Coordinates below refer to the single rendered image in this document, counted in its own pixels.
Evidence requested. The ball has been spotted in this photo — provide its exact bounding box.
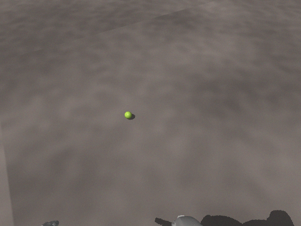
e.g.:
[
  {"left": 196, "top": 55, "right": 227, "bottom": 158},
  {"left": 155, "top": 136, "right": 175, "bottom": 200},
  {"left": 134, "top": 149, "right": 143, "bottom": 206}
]
[{"left": 125, "top": 112, "right": 132, "bottom": 119}]

